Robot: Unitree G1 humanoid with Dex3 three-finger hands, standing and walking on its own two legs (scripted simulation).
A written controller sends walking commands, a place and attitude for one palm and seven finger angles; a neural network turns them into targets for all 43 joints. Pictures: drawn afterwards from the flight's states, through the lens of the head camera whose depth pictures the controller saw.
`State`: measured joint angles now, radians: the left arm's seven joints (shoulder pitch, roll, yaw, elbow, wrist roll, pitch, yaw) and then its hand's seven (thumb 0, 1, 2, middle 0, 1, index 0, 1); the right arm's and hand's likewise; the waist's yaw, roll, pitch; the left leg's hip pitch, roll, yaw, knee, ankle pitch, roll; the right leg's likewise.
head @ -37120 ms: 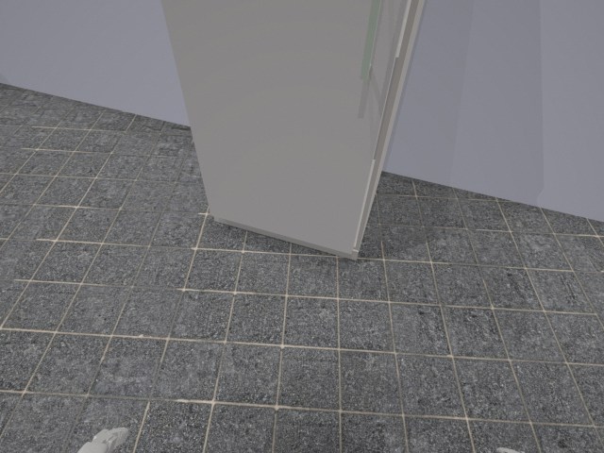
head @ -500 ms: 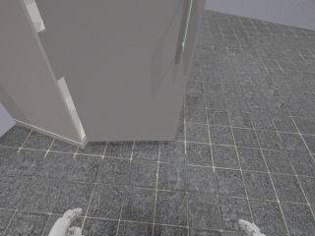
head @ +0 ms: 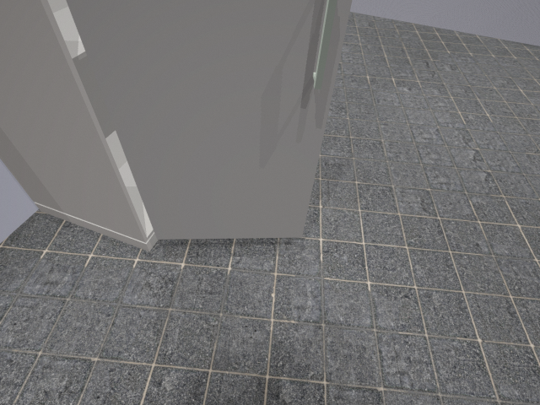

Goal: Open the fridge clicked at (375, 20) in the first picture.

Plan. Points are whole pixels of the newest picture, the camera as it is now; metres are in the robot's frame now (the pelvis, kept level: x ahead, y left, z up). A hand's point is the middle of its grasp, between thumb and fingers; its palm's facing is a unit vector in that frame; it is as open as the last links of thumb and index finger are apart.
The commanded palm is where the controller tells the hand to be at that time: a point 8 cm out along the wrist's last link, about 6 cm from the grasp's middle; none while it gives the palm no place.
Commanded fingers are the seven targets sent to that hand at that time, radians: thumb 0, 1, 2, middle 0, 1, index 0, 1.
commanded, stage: let the arm hang, fingers relaxed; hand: right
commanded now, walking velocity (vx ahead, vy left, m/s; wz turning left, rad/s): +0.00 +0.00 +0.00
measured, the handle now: (325, 28) +0.84 -0.06 +0.19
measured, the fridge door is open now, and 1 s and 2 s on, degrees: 67 67 67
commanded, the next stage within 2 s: look to check the result in 0.38 s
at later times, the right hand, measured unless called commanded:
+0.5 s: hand out of the picture +0.02 -0.18 -0.17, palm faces -0.01 +0.98 -0.21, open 7.4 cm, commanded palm none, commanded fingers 0.00 -0.90 -0.90 0.20 0.30 0.20 0.30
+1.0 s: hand out of the picture +0.08 -0.21 -0.16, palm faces -0.02 +0.95 -0.30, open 7.4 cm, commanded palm none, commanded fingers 0.00 -0.90 -0.90 0.20 0.30 0.20 0.30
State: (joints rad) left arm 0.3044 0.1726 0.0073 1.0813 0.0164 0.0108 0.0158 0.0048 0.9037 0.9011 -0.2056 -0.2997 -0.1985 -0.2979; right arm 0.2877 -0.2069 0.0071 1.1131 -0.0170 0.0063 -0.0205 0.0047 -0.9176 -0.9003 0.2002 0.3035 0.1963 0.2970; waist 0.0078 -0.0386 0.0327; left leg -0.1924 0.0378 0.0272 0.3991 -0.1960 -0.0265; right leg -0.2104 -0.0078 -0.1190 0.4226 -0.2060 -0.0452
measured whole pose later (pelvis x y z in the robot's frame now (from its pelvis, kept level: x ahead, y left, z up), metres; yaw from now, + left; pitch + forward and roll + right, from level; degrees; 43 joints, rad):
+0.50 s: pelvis +0.01 +0.01 +0.00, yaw +0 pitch -1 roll +0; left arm 0.25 0.19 0.02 1.12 0.02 0.00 0.02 0.00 0.90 0.90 -0.20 -0.30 -0.20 -0.30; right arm 0.22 -0.18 0.00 1.14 -0.02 -0.01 -0.02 0.01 -0.91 -0.90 0.20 0.30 0.20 0.30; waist 0.01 -0.01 0.04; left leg -0.17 0.03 0.03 0.38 -0.20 -0.02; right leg -0.18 -0.01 -0.12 0.39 -0.20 -0.03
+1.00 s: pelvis +0.01 +0.02 +0.01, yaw +0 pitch -1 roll +0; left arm 0.15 0.30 0.02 1.12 0.02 -0.01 0.01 0.00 0.90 0.90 -0.21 -0.30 -0.20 -0.30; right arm 0.12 -0.28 -0.01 1.13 -0.02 -0.02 0.00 0.01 -0.91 -0.90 0.20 0.30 0.20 0.30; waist 0.01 -0.02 0.04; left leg -0.13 0.02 0.04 0.33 -0.18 -0.01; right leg -0.14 -0.02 -0.11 0.34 -0.18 -0.02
